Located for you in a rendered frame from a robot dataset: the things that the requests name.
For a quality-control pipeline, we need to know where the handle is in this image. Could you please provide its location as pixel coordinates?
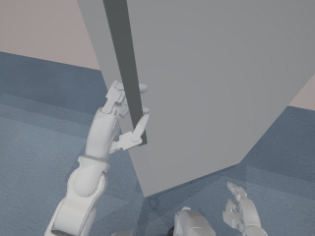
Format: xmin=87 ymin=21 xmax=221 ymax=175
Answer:
xmin=102 ymin=0 xmax=148 ymax=147

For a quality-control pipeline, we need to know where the robot left forearm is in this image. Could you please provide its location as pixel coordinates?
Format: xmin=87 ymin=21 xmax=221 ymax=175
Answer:
xmin=44 ymin=154 xmax=110 ymax=236

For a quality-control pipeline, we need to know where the fridge door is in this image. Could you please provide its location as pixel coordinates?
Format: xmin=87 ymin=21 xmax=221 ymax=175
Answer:
xmin=77 ymin=0 xmax=315 ymax=198

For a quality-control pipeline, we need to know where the left robot hand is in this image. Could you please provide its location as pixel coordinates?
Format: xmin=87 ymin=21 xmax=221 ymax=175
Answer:
xmin=85 ymin=81 xmax=151 ymax=161

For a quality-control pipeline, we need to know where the right robot hand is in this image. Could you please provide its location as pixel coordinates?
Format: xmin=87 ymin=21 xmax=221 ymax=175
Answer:
xmin=222 ymin=182 xmax=262 ymax=233

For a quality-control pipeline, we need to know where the robot right thigh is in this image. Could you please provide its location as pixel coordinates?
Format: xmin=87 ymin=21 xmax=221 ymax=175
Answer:
xmin=174 ymin=209 xmax=216 ymax=236

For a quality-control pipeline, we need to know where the robot right forearm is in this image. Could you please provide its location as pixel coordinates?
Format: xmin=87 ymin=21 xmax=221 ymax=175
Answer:
xmin=242 ymin=225 xmax=268 ymax=236

